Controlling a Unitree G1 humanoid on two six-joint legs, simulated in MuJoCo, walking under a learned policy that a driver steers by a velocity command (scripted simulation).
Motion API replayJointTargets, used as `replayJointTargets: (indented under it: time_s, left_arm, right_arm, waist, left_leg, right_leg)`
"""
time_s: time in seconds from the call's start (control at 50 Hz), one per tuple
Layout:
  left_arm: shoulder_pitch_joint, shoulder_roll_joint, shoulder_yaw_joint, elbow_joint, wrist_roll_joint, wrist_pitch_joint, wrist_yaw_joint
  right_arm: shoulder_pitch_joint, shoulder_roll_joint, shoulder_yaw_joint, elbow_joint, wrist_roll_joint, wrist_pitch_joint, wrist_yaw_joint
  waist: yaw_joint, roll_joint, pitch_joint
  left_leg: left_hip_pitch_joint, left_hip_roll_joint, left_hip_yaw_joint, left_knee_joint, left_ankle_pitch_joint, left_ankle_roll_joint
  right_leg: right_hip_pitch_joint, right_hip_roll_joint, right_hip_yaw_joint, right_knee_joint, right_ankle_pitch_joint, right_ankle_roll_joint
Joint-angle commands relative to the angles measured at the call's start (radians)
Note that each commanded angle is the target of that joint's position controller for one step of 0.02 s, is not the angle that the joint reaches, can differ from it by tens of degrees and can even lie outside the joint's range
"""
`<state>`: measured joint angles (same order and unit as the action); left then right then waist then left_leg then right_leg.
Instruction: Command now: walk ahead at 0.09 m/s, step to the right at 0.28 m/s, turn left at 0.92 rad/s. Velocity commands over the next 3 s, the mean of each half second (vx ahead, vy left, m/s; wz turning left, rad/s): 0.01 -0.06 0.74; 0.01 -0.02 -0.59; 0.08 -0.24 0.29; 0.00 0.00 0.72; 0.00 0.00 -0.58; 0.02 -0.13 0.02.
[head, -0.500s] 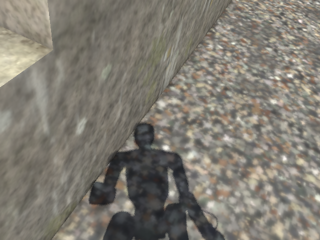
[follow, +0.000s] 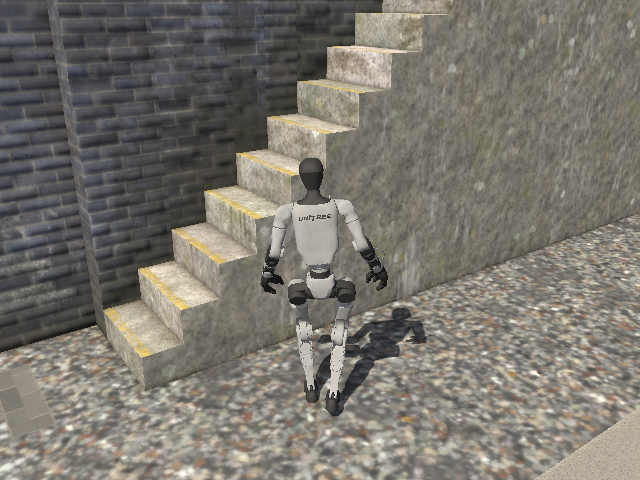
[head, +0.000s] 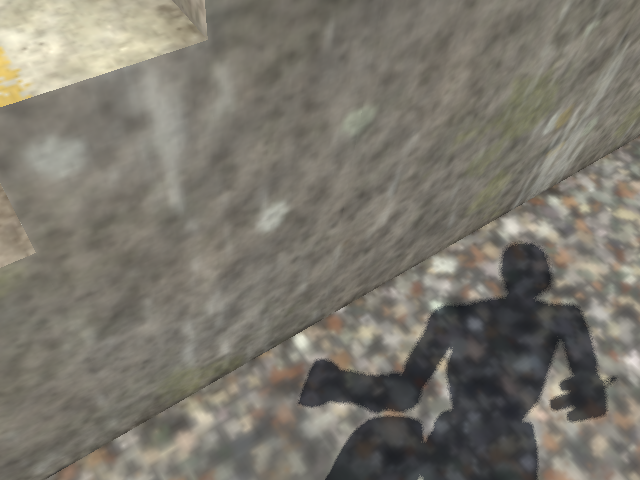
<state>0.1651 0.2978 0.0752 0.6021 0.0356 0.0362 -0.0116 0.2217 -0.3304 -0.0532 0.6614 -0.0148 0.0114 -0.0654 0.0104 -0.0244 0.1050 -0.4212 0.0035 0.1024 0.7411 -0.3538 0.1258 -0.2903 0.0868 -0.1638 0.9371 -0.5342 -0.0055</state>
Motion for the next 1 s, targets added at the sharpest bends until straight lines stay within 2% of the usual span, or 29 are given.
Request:
replayJointTargets:
  time_s: [0.02,0.06,0.08,0.12,0.14,0.18,0.24,0.26,0.28,0.3,0.32,0.34,0.36,0.42,0.48,0.54,0.56,0.58,0.6,0.62,0.66,0.72,0.8,0.88,0.92,0.94,0.96,0.98,1.0]
  left_arm:
    - [-0.05,0.172,0.023,-0.152,-0.027,-0.042,-0.02]
    - [-0.043,0.168,0.023,-0.145,0.008,-0.017,-0.002]
    - [-0.038,0.142,0.021,-0.149,0.016,-0.005,0.001]
    - [-0.051,0.065,0.002,-0.137,-0.004,0.0,-0.001]
    - [-0.093,0.018,-0.014,-0.146,-0.046,-0.029,0.019]
    - [-0.097,0.02,-0.005,-0.119,-0.058,-0.052,0.034]
    - [0.007,0.055,0.024,-0.067,-0.073,-0.056,0.03]
    - [0.08,0.086,0.041,-0.04,-0.063,-0.06,0.031]
    - [0.089,0.15,0.049,-0.065,-0.037,-0.056,0.037]
    - [0.005,0.199,0.049,-0.085,0.016,-0.059,0.026]
    - [-0.078,0.174,0.056,-0.103,0.016,-0.07,0.029]
    - [-0.144,0.12,0.045,-0.105,0.002,-0.072,0.032]
    - [-0.177,0.1,0.035,-0.107,-0.012,-0.066,0.035]
    - [-0.124,0.093,0.021,-0.049,-0.04,-0.065,0.052]
    - [-0.103,0.052,0.001,-0.024,-0.039,-0.062,0.042]
    - [-0.018,0.156,0.034,-0.008,-0.06,-0.041,0.041]
    - [0.019,0.165,0.037,0.003,-0.069,-0.044,0.042]
    - [0.015,0.136,0.027,-0.005,-0.064,-0.057,0.029]
    - [-0.055,0.081,0.017,-0.057,-0.064,-0.071,0.023]
    - [-0.08,0.111,0.023,-0.072,-0.059,-0.082,0.024]
    - [-0.001,0.135,0.048,-0.029,-0.066,-0.062,0.022]
    - [0.016,0.075,0.032,-0.018,-0.058,-0.023,0.026]
    - [-0.08,0.015,-0.005,-0.081,-0.05,-0.01,-0.006]
    - [-0.012,0.082,0.018,-0.089,-0.052,-0.001,-0.028]
    - [0.078,0.133,0.048,-0.055,-0.048,0.0,-0.011]
    - [0.146,0.213,0.073,-0.05,-0.051,-0.003,0.008]
    - [0.133,0.355,0.096,-0.101,-0.01,-0.028,0.011]
    - [0.184,0.266,0.075,-0.089,-0.027,-0.017,-0.015]
    - [0.067,0.208,0.054,-0.095,-0.037,-0.011,-0.024]
  right_arm:
    - [0.081,-0.262,-0.064,-0.086,-0.011,-0.043,0.005]
    - [-0.075,-0.203,-0.045,-0.126,0.022,-0.027,-0.015]
    - [-0.089,-0.218,-0.049,-0.129,0.017,-0.016,-0.024]
    - [-0.079,-0.209,-0.051,-0.132,0.004,-0.003,-0.037]
    - [-0.125,-0.165,-0.042,-0.108,0.055,0.027,-0.038]
    - [-0.05,-0.174,-0.059,-0.112,0.05,0.039,-0.022]
    - [-0.093,-0.138,-0.059,-0.142,0.053,0.028,0.002]
    - [-0.073,-0.076,-0.046,-0.139,0.04,0.023,0.006]
    - [0.02,0.016,-0.028,-0.131,0.005,0.021,0.012]
    - [0.088,-0.063,-0.045,-0.17,0.015,0.005,0.036]
    - [0.015,-0.142,-0.061,-0.165,0.026,0.005,0.043]
    - [0.009,-0.194,-0.078,-0.123,0.03,0.013,0.036]
    - [0.012,-0.186,-0.081,-0.093,0.018,0.025,0.027]
    - [-0.006,-0.06,-0.03,-0.108,-0.004,0.02,0.035]
    - [-0.066,0.047,0.023,-0.105,-0.023,0.0,0.037]
    - [-0.053,-0.031,-0.003,-0.075,0.005,-0.008,0.038]
    - [-0.041,-0.073,-0.014,-0.076,0.014,-0.007,0.033]
    - [0.008,-0.124,-0.026,-0.07,0.007,-0.001,0.024]
    - [0.036,-0.228,-0.057,-0.035,-0.026,0.006,0.023]
    - [0.012,-0.207,-0.059,-0.041,-0.046,0.005,0.029]
    - [-0.065,-0.089,-0.026,-0.058,-0.04,-0.017,0.022]
    - [-0.126,-0.043,-0.02,-0.052,0.002,-0.033,0.01]
    - [-0.079,-0.095,-0.046,-0.036,-0.004,0.0,-0.005]
    - [-0.091,-0.142,-0.066,-0.019,0.021,-0.002,0.006]
    - [-0.023,-0.084,-0.056,0.011,0.024,-0.007,0.017]
    - [-0.019,-0.042,-0.044,-0.001,-0.018,-0.006,0.023]
    - [-0.086,0.009,-0.02,-0.097,-0.045,-0.013,0.026]
    - [-0.068,-0.068,-0.037,-0.022,0.033,-0.032,-0.002]
    - [0.024,-0.136,-0.055,0.006,0.05,-0.038,-0.01]
  waist:
    - [-0.026,0.185,-0.181]
    - [0.042,0.027,-0.058]
    - [0.046,0.055,-0.069]
    - [0.03,0.103,-0.1]
    - [0.071,0.18,-0.142]
    - [0.004,0.202,-0.213]
    - [0.036,0.197,-0.209]
    - [0.047,0.117,-0.195]
    - [-0.004,-0.152,-0.217]
    - [-0.089,-0.317,-0.21]
    - [-0.08,-0.301,-0.15]
    - [-0.079,-0.198,-0.114]
    - [-0.088,-0.12,-0.122]
    - [-0.064,-0.072,-0.13]
    - [-0.023,-0.146,-0.173]
    - [-0.003,-0.177,-0.138]
    - [-0.009,-0.166,-0.131]
    - [-0.031,-0.137,-0.157]
    - [-0.042,0.132,-0.152]
    - [-0.07,0.257,-0.167]
    - [-0.021,0.203,-0.181]
    - [0.0,0.164,-0.162]
    - [-0.052,0.168,-0.171]
    - [-0.009,0.199,-0.202]
    - [0.02,0.066,-0.222]
    - [0.042,-0.141,-0.194]
    - [0.027,-0.34,-0.249]
    - [0.109,-0.279,-0.271]
    - [0.021,-0.243,-0.214]
  left_leg:
    - [0.402,0.437,-0.937,-0.517,0.108,0.273]
    - [0.21,0.307,-0.633,-0.467,0.219,0.143]
    - [0.128,0.243,-0.527,-0.436,0.298,0.107]
    - [0.07,0.122,-0.372,-0.391,0.38,0.059]
    - [0.034,-0.009,-0.219,-0.32,0.479,0.038]
    - [0.098,0.009,-0.282,-0.301,0.491,0.015]
    - [0.04,0.015,-0.422,-0.225,0.237,-0.026]
    - [-0.097,-0.033,-0.39,-0.085,0.021,-0.068]
    - [-0.27,-0.147,-0.258,0.267,-0.337,-0.123]
    - [-0.364,-0.081,-0.286,0.447,-0.33,-0.165]
    - [-0.369,-0.007,-0.264,0.579,-0.237,-0.179]
    - [-0.294,0.0,-0.261,0.633,-0.143,-0.193]
    - [-0.233,-0.019,-0.241,0.691,-0.092,-0.205]
    - [-0.129,-0.054,-0.225,0.514,-0.04,-0.206]
    - [0.046,-0.004,-0.158,0.046,-0.125,-0.211]
    - [0.205,-0.058,-0.125,-0.32,0.045,-0.177]
    - [0.287,-0.044,-0.149,-0.393,0.086,-0.135]
    - [0.414,0.058,-0.208,-0.383,0.151,-0.089]
    - [0.39,0.218,-0.358,-0.375,0.127,0.006]
    - [0.297,0.337,-0.447,-0.439,0.22,0.113]
    - [0.299,0.336,-0.373,-0.418,0.479,0.118]
    - [0.357,0.27,-0.203,-0.378,0.608,0.061]
    - [0.357,0.283,-0.116,-0.385,0.534,0.06]
    - [0.32,0.322,-0.079,-0.305,0.464,0.013]
    - [0.197,0.255,0.02,-0.109,0.279,-0.082]
    - [-0.093,0.162,0.087,0.162,-0.036,-0.169]
    - [-0.384,0.003,-0.044,0.411,-0.373,-0.235]
    - [-0.274,-0.008,-0.135,0.506,-0.332,-0.163]
    - [-0.246,0.024,-0.147,0.45,-0.242,-0.119]
  right_leg:
    - [-0.552,0.012,0.401,0.541,-0.039,0.087]
    - [-0.454,-0.045,0.338,0.418,0.094,0.086]
    - [-0.344,-0.046,0.326,0.333,0.138,0.092]
    - [-0.201,-0.007,0.265,0.14,0.25,0.115]
    - [-0.066,0.008,0.202,-0.093,0.316,0.117]
    - [0.029,0.057,0.167,-0.241,0.359,0.147]
    - [0.164,0.015,0.207,-0.507,0.45,0.149]
    - [0.278,-0.088,0.258,-0.54,0.456,0.102]
    - [0.36,-0.388,0.549,-0.543,0.572,-0.017]
    - [0.219,-0.567,0.783,-0.668,0.572,-0.199]
    - [0.124,-0.523,0.771,-0.746,0.289,-0.23]
    - [0.031,-0.416,0.626,-0.738,0.191,-0.185]
    - [-0.008,-0.35,0.529,-0.704,0.253,-0.157]
    - [-0.023,-0.263,0.395,-0.669,0.341,-0.156]
    - [0.033,-0.238,0.399,-0.665,0.327,-0.149]
    - [0.019,-0.242,0.488,-0.616,0.271,-0.138]
    - [-0.039,-0.231,0.509,-0.614,0.273,-0.108]
    - [-0.137,-0.211,0.498,-0.571,0.275,-0.059]
    - [-0.302,-0.09,0.305,-0.395,0.169,0.012]
    - [-0.322,-0.065,0.21,-0.162,0.031,0.052]
    - [-0.356,-0.097,0.226,0.177,0.004,0.083]
    - [-0.417,-0.142,0.202,0.201,0.131,0.103]
    - [-0.307,-0.156,0.135,-0.062,0.187,0.083]
    - [-0.125,-0.13,0.092,-0.258,0.228,0.025]
    - [0.101,-0.075,0.102,-0.43,0.377,-0.037]
    - [0.311,-0.196,0.311,-0.471,0.76,-0.114]
    - [0.376,-0.473,0.828,-0.539,0.875,-0.355]
    - [0.303,-0.331,0.643,-0.631,0.554,-0.444]
    - [0.214,-0.3,0.56,-0.615,0.376,-0.377]
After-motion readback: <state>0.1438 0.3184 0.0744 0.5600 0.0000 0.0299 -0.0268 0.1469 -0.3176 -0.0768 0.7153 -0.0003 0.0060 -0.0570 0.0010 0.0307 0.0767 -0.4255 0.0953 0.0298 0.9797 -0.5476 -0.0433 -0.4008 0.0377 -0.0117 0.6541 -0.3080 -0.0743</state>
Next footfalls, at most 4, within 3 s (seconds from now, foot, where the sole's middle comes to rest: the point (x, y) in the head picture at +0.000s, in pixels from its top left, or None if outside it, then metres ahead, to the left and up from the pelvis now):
0.26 right None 0.17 -0.22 -0.75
0.58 left None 0.02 0.01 -0.75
0.92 right None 0.09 -0.25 -0.75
1.20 left None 0.12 -0.09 -0.75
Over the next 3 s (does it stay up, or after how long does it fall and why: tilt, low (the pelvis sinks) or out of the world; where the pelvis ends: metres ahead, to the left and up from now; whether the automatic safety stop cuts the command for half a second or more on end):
stays up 0.13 -0.38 0.02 its command is cut before an obstacle from the start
